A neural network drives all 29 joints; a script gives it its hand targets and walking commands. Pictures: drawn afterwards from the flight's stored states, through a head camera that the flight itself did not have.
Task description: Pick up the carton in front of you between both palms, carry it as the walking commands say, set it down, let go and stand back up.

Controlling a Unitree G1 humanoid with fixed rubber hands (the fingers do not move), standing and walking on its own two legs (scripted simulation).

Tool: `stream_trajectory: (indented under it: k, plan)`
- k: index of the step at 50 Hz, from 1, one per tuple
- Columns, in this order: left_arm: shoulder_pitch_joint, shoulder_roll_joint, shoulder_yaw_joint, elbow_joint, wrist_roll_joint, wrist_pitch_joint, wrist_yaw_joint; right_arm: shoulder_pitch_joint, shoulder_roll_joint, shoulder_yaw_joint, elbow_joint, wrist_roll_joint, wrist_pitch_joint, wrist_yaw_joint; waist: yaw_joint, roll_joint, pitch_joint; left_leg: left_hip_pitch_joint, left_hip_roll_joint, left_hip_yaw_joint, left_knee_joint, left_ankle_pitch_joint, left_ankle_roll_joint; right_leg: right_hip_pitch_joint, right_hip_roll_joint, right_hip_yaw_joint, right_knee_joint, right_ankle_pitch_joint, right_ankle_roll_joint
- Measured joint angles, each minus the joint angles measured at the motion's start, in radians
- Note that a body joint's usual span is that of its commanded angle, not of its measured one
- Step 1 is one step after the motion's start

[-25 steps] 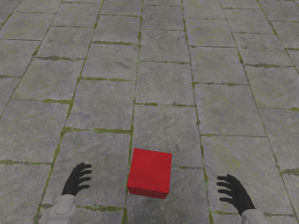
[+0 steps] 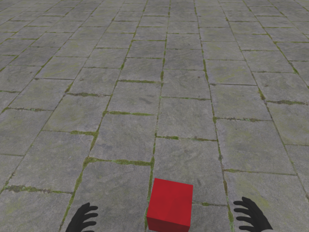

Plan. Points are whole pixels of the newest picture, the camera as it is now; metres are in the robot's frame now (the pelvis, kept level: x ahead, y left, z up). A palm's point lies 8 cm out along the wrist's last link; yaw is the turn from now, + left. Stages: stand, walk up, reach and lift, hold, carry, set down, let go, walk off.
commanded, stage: let go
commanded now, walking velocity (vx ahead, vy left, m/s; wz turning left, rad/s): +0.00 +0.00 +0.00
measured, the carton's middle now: (170, 208) +0.40 -0.04 -0.65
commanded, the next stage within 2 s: stand in 0.14 s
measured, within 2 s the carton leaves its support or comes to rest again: neither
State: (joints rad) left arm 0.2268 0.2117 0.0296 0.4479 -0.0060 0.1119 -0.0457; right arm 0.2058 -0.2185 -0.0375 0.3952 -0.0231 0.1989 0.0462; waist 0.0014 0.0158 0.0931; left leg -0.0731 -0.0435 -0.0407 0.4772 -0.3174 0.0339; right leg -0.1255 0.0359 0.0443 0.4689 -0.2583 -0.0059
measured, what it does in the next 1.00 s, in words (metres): stands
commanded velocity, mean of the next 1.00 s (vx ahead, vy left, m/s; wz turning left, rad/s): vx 0.00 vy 0.00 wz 0.00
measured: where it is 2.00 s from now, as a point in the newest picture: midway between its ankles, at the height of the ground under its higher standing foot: outside the picture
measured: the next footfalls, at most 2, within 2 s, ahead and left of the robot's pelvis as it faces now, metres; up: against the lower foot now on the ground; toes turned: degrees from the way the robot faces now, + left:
none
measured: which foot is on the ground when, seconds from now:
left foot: down 0.00-1.00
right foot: down 0.00-1.00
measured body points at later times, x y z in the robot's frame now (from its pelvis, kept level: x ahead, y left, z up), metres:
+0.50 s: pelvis +0.01 -0.02 +0.00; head +0.02 -0.03 +0.45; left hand +0.14 +0.28 -0.09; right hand +0.16 -0.30 -0.10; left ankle -0.03 +0.10 -0.74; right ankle +0.00 -0.12 -0.74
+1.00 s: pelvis +0.01 -0.02 +0.00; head +0.01 -0.03 +0.45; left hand +0.13 +0.28 -0.09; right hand +0.15 -0.32 -0.11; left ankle -0.03 +0.10 -0.74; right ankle +0.00 -0.12 -0.74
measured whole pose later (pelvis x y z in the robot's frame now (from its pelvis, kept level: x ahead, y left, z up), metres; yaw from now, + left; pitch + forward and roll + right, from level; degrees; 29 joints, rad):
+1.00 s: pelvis +0.01 -0.02 +0.00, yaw +1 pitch -2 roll +0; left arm 0.16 0.35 0.04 0.87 0.02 0.00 0.02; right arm 0.16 -0.36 -0.01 0.86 -0.03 -0.01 -0.03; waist 0.01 0.03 0.02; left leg -0.09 -0.02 -0.07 0.41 -0.29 0.00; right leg -0.15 0.05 0.01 0.42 -0.25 -0.04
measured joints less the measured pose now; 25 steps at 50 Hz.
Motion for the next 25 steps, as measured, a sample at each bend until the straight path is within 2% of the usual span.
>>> stream_trajectory:
  k: [7,10,14,25]
  plan:
    - [-0.005,0.000,-0.009,0.000,0.001,0.011,0.015,-0.001,-0.010,0.010,-0.021,0.003,0.052,-0.022,0.000,-0.009,0.007,0.004,0.009,0.006,0.026,-0.013,-0.008,0.000,0.009,0.002,0.029,-0.011,-0.008]
    - [-0.013,0.020,-0.009,0.071,0.035,-0.026,0.037,-0.008,-0.030,0.009,0.064,-0.009,-0.032,-0.050,-0.003,-0.003,-0.039,-0.054,0.010,0.001,0.053,-0.020,-0.012,-0.054,0.010,-0.006,0.052,-0.017,-0.010]
    - [-0.006,0.069,0.016,0.153,0.053,-0.066,0.049,-0.010,-0.070,-0.007,0.171,-0.018,-0.120,-0.058,-0.004,0.008,-0.069,-0.098,0.009,-0.005,0.066,-0.026,-0.014,-0.099,0.009,-0.013,0.069,-0.027,-0.014]
    - [-0.017,0.123,0.025,0.265,0.043,-0.104,0.062,-0.024,-0.121,0.003,0.323,-0.014,-0.186,-0.065,0.001,0.021,-0.083,-0.087,0.012,-0.019,0.022,-0.019,-0.024,-0.091,0.008,-0.027,0.040,-0.033,-0.024]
